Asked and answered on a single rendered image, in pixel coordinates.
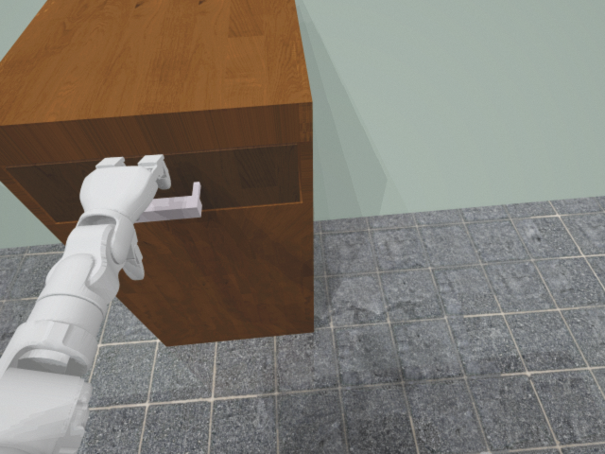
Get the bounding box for cabinet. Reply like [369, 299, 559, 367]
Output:
[0, 0, 314, 347]

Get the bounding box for robot left hand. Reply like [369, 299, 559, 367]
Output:
[79, 154, 171, 280]

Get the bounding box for handle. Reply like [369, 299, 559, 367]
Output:
[135, 182, 202, 223]

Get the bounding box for robot left forearm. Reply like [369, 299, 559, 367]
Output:
[0, 209, 134, 378]

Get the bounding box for drawer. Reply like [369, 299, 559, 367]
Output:
[5, 142, 300, 222]

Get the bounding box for left robot upper arm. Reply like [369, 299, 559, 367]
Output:
[0, 367, 93, 454]

